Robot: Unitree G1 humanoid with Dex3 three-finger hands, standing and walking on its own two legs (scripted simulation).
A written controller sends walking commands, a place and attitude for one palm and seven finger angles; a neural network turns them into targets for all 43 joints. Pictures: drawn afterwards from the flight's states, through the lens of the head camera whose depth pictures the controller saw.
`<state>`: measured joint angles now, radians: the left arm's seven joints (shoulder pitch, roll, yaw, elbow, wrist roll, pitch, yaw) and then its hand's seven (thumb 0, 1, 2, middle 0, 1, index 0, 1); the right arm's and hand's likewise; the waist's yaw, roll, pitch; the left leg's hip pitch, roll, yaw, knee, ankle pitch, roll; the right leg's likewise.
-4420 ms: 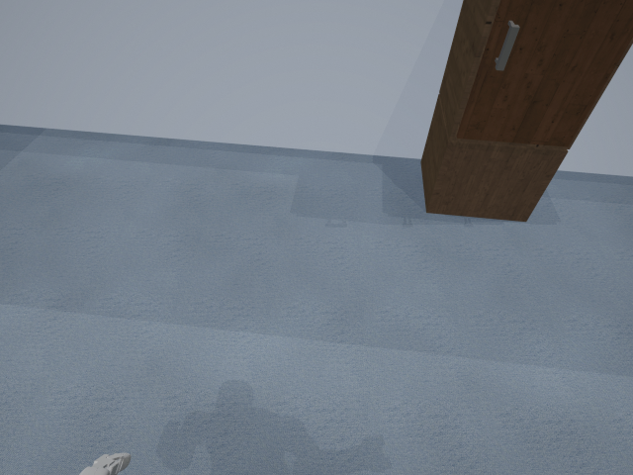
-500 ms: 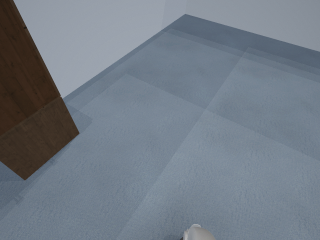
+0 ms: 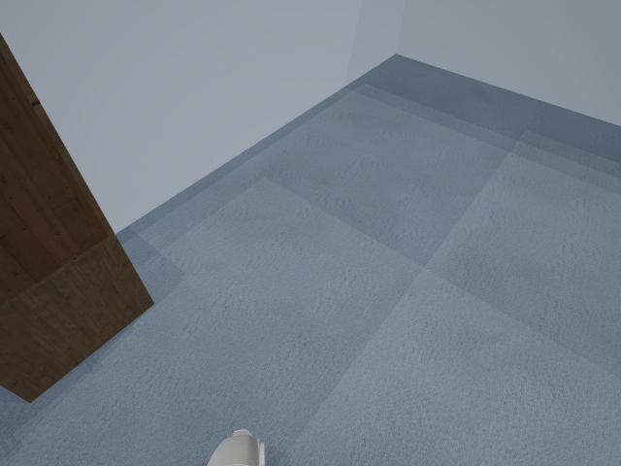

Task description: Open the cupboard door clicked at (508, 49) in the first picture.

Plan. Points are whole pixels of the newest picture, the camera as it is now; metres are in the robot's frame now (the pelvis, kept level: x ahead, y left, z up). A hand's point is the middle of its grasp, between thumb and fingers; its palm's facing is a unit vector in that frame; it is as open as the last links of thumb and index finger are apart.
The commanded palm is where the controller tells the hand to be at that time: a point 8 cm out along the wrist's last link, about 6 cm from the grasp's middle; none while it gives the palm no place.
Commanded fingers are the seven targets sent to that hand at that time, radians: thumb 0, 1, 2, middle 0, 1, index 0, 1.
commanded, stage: turn to face it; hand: left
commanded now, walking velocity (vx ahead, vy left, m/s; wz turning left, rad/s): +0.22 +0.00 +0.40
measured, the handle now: out of the picture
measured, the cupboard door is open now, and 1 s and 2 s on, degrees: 0 0 0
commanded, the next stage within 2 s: take the last steps up to it in 1.60 s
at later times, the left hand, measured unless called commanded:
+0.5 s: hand (158, 414) +0.22 +0.26 -0.16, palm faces +0.26 -0.94 -0.21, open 7.4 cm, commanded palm none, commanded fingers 0.00 0.90 0.90 -0.20 -0.30 -0.20 -0.30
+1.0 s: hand out of the picture +0.11 +0.21 -0.16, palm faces +0.54 -0.80 -0.27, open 7.4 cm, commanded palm none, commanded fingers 0.00 0.90 0.90 -0.20 -0.30 -0.20 -0.30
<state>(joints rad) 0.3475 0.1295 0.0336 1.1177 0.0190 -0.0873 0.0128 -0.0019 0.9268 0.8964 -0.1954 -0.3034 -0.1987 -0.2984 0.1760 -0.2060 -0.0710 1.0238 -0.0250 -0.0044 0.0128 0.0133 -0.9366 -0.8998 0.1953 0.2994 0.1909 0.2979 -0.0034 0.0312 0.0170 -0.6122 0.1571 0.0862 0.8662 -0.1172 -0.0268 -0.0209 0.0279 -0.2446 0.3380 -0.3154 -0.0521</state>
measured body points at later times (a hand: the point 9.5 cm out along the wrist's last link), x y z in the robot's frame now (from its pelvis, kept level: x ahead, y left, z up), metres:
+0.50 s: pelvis +0.14 +0.04 +0.00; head +0.17 +0.06 +0.45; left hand +0.21 +0.31 -0.14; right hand +0.25 -0.20 -0.14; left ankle +0.17 +0.12 -0.74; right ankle +0.20 -0.13 -0.68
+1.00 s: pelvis +0.17 +0.01 -0.01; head +0.22 +0.03 +0.44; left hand +0.09 +0.25 -0.14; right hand +0.39 -0.17 -0.15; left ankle +0.11 +0.13 -0.70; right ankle +0.20 -0.11 -0.74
